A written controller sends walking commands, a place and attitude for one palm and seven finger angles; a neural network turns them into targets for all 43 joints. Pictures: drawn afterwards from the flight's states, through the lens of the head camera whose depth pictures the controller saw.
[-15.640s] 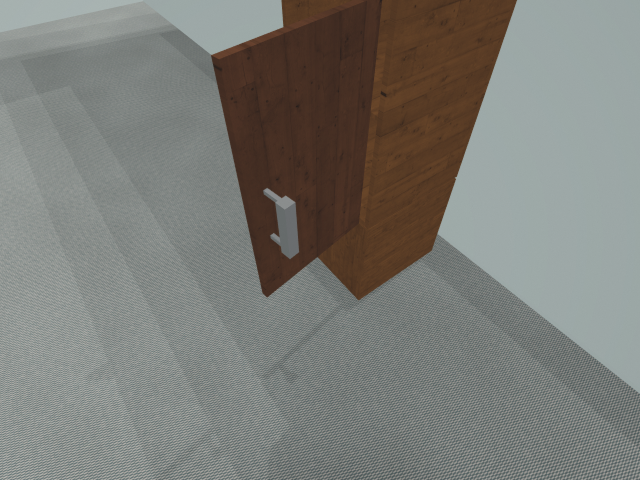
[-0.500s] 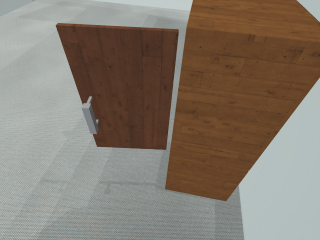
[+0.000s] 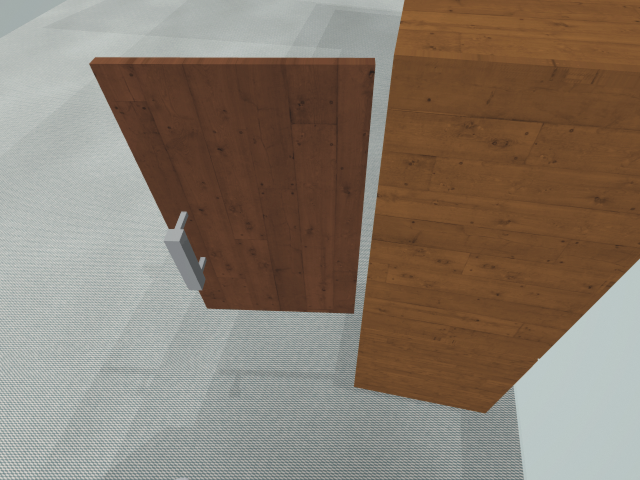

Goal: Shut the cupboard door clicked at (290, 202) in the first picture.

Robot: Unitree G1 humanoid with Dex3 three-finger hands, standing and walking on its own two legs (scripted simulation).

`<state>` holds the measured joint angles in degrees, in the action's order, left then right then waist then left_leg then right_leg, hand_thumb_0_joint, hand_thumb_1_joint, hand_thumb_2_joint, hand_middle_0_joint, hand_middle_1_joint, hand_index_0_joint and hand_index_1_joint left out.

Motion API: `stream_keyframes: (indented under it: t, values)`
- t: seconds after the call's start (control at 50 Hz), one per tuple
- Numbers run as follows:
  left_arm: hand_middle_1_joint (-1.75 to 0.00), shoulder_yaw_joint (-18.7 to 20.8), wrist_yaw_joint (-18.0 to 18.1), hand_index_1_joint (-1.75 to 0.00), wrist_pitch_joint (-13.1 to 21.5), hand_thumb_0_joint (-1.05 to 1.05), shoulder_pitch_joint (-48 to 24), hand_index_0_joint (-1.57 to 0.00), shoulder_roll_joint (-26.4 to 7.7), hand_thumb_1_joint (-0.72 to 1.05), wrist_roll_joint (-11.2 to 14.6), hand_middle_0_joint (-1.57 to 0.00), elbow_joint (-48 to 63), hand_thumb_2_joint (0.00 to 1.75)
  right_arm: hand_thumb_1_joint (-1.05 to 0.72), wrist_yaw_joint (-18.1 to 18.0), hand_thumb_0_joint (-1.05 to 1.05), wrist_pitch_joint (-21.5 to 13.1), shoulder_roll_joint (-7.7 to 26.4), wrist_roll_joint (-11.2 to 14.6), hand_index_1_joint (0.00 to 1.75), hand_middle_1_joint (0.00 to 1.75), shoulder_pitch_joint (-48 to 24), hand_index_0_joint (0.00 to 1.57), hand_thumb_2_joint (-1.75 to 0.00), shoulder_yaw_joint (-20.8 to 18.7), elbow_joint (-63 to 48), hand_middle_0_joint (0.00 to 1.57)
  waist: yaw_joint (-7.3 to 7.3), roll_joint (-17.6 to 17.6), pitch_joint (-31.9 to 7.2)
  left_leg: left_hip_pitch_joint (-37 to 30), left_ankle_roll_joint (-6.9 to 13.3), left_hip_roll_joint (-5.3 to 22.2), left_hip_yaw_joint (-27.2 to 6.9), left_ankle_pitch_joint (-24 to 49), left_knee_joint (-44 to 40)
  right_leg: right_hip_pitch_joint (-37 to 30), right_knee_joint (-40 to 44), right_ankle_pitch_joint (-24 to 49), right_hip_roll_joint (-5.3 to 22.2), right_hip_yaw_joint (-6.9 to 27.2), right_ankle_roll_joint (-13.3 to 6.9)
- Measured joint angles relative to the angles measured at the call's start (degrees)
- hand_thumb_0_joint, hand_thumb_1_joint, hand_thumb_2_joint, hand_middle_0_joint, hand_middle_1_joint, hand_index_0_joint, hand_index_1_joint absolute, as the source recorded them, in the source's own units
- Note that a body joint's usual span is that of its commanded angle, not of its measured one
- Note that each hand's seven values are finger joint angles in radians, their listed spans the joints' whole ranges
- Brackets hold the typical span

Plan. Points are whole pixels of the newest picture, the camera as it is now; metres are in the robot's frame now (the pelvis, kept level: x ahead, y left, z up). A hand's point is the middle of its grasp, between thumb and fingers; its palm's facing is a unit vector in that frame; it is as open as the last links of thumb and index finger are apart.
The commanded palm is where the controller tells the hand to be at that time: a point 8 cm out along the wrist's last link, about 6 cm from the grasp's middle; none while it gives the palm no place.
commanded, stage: shuffle to correct the standing spot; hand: left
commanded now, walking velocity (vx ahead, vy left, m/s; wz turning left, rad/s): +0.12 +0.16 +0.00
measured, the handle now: (190, 251) +0.49 +0.27 -0.07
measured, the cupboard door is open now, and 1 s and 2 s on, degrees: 99 99 99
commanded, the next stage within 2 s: come to a stop and stand still in 0.12 s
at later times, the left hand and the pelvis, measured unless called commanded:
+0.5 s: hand out of the picture +0.07 +0.27 -0.17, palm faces +0.06 -0.97 -0.22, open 7.3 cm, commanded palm none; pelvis +0.06 +0.07 +0.01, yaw +0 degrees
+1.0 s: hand out of the picture +0.06 +0.20 -0.17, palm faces +0.05 -0.98 -0.20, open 7.2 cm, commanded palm none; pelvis +0.03 +0.02 +0.01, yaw -1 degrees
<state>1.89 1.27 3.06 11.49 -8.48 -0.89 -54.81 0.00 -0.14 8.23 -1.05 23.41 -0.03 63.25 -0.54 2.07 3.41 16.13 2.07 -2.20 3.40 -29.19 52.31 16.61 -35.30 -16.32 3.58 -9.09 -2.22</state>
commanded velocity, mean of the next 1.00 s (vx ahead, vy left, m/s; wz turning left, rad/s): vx -0.03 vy -0.03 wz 0.00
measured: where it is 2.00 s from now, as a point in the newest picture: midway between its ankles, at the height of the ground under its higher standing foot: outside the picture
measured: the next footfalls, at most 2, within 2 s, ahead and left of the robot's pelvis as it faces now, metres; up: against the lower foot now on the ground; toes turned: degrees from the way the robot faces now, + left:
left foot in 0.28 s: +0.15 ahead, +0.20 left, +0.00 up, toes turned +6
right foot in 0.64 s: +0.07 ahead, -0.03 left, +0.00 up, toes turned -4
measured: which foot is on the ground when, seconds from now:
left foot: up 0.00-0.26, down 0.28-0.66, up 0.68-0.92, down 0.94-1.00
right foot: down 0.00-0.28, up 0.30-0.62, down 0.64-1.00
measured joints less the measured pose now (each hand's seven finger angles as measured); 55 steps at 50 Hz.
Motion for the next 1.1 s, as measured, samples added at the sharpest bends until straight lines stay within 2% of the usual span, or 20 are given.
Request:
stream_keyframes:
  t: [0.04,0.1,0.16,0.2,0.28,0.3,0.34,0.38,0.44,0.56,0.6,0.64,0.66,0.72,0.78,0.82,0.88,0.94,1.0,1.1]
  values:
    - [-0.30,0.13,0.43,-0.30,-0.08,0.00,1.33,-0.20,0.34,0.92,0.02,-0.20,-0.24,0.90,-0.91,0.41,0.01,0.92,0.77,-0.30,0.30,0.30,-1.72,0.20,-0.90,-0.74,-0.34,0.20,0.27,-0.34,-0.78,5.22,-0.90,1.42,0.24,1.90,8.52,-1.92,2.19,-0.64,0.34,-0.17,0.63]
    - [-0.30,0.88,0.97,-0.30,-0.62,0.00,3.49,-0.20,-0.29,0.94,-0.23,-0.20,-1.40,0.90,-0.91,1.04,0.01,1.39,1.52,-0.33,0.30,0.30,-4.75,0.20,-0.90,-1.60,-2.33,0.20,0.52,-1.93,-1.57,10.40,-2.24,4.39,0.22,6.46,9.35,-4.33,6.42,1.07,1.08,0.28,1.61]
    - [-0.30,1.05,0.28,-0.30,-1.40,0.00,5.09,-0.20,-1.36,0.94,-0.57,-0.20,-2.62,0.90,-0.91,1.41,0.01,1.03,2.04,-0.06,0.30,0.30,-7.54,0.20,-0.90,-2.09,-4.70,0.20,0.87,-3.55,-1.59,11.54,-3.32,6.57,0.24,10.90,0.77,-5.63,8.59,1.64,2.25,0.75,2.55]
    - [-0.30,1.16,-0.18,-0.30,-1.85,0.00,5.74,-0.20,-1.87,0.93,-0.76,-0.20,-3.16,0.90,-0.91,1.53,0.00,0.66,2.48,0.12,0.30,0.30,-9.05,0.20,-0.90,-2.30,-5.92,0.19,1.59,-4.21,-1.18,10.57,-3.71,7.07,0.43,12.65,-5.54,-5.91,8.38,1.12,3.09,1.04,3.46]
    - [-0.30,1.44,-0.53,-0.30,-3.11,0.00,7.53,-0.20,-2.52,0.92,-0.78,-0.20,-3.30,0.90,-0.91,1.37,0.00,-0.62,3.87,0.17,0.30,0.30,-10.52,0.19,-0.90,-2.26,-7.76,0.19,3.04,-3.93,-0.65,4.24,-4.04,6.87,1.74,17.90,-19.22,-4.52,2.49,-3.00,4.32,1.78,5.17]
    - [-0.30,1.45,-0.42,-0.30,-3.66,0.00,7.79,-0.20,-2.70,0.92,-0.58,-0.20,-3.40,0.90,-0.91,1.02,0.00,-1.13,4.08,-0.01,0.30,0.30,-10.69,0.20,-0.90,-2.38,-7.98,0.19,2.87,-3.47,-0.79,4.08,-3.24,6.75,1.25,17.14,-19.58,-2.96,-1.43,-6.98,4.20,2.19,4.84]
    - [-0.30,1.63,0.16,-0.30,-4.96,0.01,6.89,-0.20,-3.95,0.92,-0.28,-0.20,-3.88,0.90,-0.91,0.25,0.00,-0.92,2.74,-0.36,0.30,0.30,-11.79,0.19,-0.90,-1.92,-7.84,0.19,2.85,-5.16,0.27,4.86,-2.11,5.45,1.74,15.08,-16.69,0.44,-10.32,-13.55,3.61,5.56,3.60]
    - [-0.30,1.67,0.61,-0.30,-5.07,0.01,6.09,-0.20,-4.69,0.92,-0.28,-0.20,-4.18,0.90,-0.91,-0.27,0.00,-0.99,1.25,-0.66,0.30,0.30,-12.33,0.20,-0.90,-1.04,-7.43,0.19,2.88,-6.03,0.78,4.07,-1.67,4.82,2.05,15.11,-17.63,2.96,-16.32,-14.08,2.10,6.71,2.94]
    - [-0.30,1.15,0.57,-0.30,-4.78,0.01,5.06,-0.20,-4.49,0.92,-0.03,-0.19,-4.18,0.90,-0.93,-1.32,0.00,-0.95,-0.07,-0.48,0.30,0.30,-13.11,0.20,-0.90,-0.57,-6.89,0.20,2.75,-5.74,0.94,2.52,-1.46,4.31,2.25,17.03,-21.21,4.46,-18.22,-11.50,0.00,6.74,3.18]
    - [-0.30,0.57,-0.14,-0.30,-5.97,0.00,3.36,-0.20,-2.43,0.92,0.02,-0.19,-2.37,0.90,-0.93,-1.88,0.00,0.08,0.46,-0.74,0.30,0.30,-15.14,0.20,-0.90,-0.86,-7.23,0.20,1.78,-3.10,1.18,2.13,-1.65,5.26,3.34,18.92,-24.05,4.18,-14.55,-12.23,-2.92,5.67,3.21]
    - [-0.30,0.48,-0.28,-0.30,-5.83,0.00,2.75,-0.20,-1.81,0.91,0.00,-0.19,-1.50,0.90,-0.93,-1.90,0.00,0.45,0.92,-0.76,0.30,0.30,-15.33,0.20,-0.90,-1.21,-7.20,0.20,1.44,-2.09,1.32,2.71,-2.12,5.78,3.46,19.13,-23.64,2.32,-9.27,-9.97,-3.17,5.35,2.85]
    - [-0.30,0.38,-0.34,-0.30,-5.18,0.00,2.73,-0.20,-1.61,0.91,-0.18,-0.19,-0.44,0.90,-0.92,-1.72,0.00,0.88,1.31,-0.47,0.30,0.30,-14.85,0.20,-0.90,-1.63,-7.13,0.20,1.31,-1.85,0.92,3.94,-2.83,5.91,3.66,18.69,-21.90,-1.01,-0.46,-3.58,-2.86,5.46,2.61]
    - [-0.30,0.37,-0.19,-0.30,-4.78,0.00,2.64,-0.20,-1.34,0.91,-0.43,-0.19,-0.29,0.90,-0.92,-1.59,0.00,1.19,1.61,-0.20,0.30,0.30,-14.65,0.20,-0.90,-1.89,-6.89,0.20,1.36,-1.30,0.84,4.66,-3.01,6.41,3.52,18.04,-20.48,-1.45,0.83,-3.22,-3.39,5.39,1.27]
    - [-0.30,-0.38,-0.03,-0.30,-4.24,0.00,2.69,-0.20,-0.65,0.91,-0.72,-0.19,-0.19,0.90,-0.92,-1.28,0.00,2.72,1.99,0.16,0.30,0.30,-13.20,0.20,-0.90,-2.61,-6.04,0.20,0.66,-0.50,0.14,6.95,-2.72,5.34,0.33,6.76,-12.80,-1.71,0.96,-3.55,-3.99,4.24,-1.66]
    - [-0.30,-0.54,0.51,-0.30,-3.67,0.00,3.04,-0.20,-0.30,0.92,-0.54,-0.20,-0.54,0.90,-0.92,-1.05,0.00,3.34,1.80,0.13,0.30,0.30,-11.93,0.20,-0.90,-2.67,-4.54,0.20,0.62,-0.78,-0.66,7.75,-2.89,4.38,-1.39,4.51,-4.49,-2.68,3.41,-2.14,-4.59,3.80,-2.61]
    - [-0.30,-0.60,0.62,-0.30,-3.36,0.01,3.30,-0.20,-0.42,0.93,-0.43,-0.20,-1.00,0.90,-0.91,-0.98,0.00,3.26,1.42,0.25,0.30,0.30,-11.14,0.20,-0.90,-2.54,-3.71,0.20,0.53,-1.10,-1.06,6.38,-3.28,4.19,-1.42,4.28,-3.53,-3.12,4.84,-1.16,-5.16,3.67,-2.98]
    - [-0.30,-0.64,0.56,-0.30,-3.01,0.01,3.56,-0.20,-0.73,0.93,-0.35,-0.20,-1.80,0.90,-0.92,-1.16,0.00,2.81,0.68,0.40,0.30,0.30,-9.99,0.20,-0.90,-2.21,-2.57,0.20,0.63,-1.73,-1.53,2.00,-3.70,4.07,-0.76,4.48,-9.45,-3.31,5.99,-0.30,-6.02,3.41,-3.44]
    - [-0.30,-0.74,0.55,-0.30,-2.81,0.01,3.70,-0.20,-0.81,0.93,0.17,-0.20,-3.01,0.90,-0.92,-1.55,0.01,1.77,0.27,0.50,0.30,0.30,-8.92,0.20,-0.90,-1.58,-1.38,0.20,0.62,-1.71,-1.78,-4.22,-3.40,4.26,-0.77,11.36,-21.57,-3.08,5.62,-0.30,-7.20,2.58,-3.53]
    - [-0.30,-0.53,0.81,-0.30,-3.17,0.01,3.34,-0.20,-1.39,0.94,0.57,-0.20,-5.07,0.90,-0.93,-2.10,0.01,1.02,-1.01,0.27,0.30,0.30,-8.48,0.20,-0.90,-0.79,0.55,0.20,1.27,-3.86,-1.28,-6.63,-2.87,3.71,-0.18,12.65,-24.66,-4.73,7.21,0.65,-6.81,3.11,-3.31]
    - [-0.30,-1.26,0.44,-0.30,-3.35,0.01,4.04,-0.20,-0.82,0.94,0.76,-0.20,-7.61,0.90,-0.93,-2.13,0.01,0.72,-1.38,0.23,0.30,0.30,-7.39,0.20,-0.90,0.17,1.85,0.20,1.67,-3.55,-1.67,-8.41,-2.96,3.87,-0.05,14.28,-28.08,-7.07,11.96,3.62,-7.22,3.29,-2.97]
